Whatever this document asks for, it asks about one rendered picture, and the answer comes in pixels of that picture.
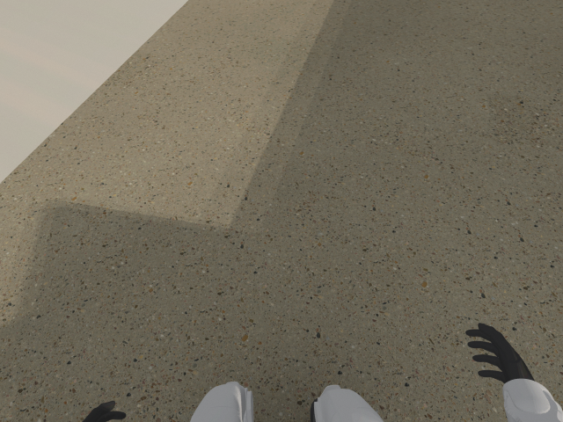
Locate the right robot hand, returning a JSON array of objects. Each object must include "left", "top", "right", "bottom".
[{"left": 465, "top": 323, "right": 535, "bottom": 384}]

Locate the robot right shin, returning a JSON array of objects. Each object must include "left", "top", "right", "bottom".
[{"left": 320, "top": 385, "right": 340, "bottom": 397}]

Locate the robot right forearm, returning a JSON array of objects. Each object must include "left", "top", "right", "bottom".
[{"left": 502, "top": 379, "right": 563, "bottom": 422}]

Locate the left robot hand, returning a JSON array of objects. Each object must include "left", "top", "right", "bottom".
[{"left": 83, "top": 401, "right": 126, "bottom": 422}]

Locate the robot left thigh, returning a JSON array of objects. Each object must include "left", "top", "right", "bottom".
[{"left": 190, "top": 383, "right": 253, "bottom": 422}]

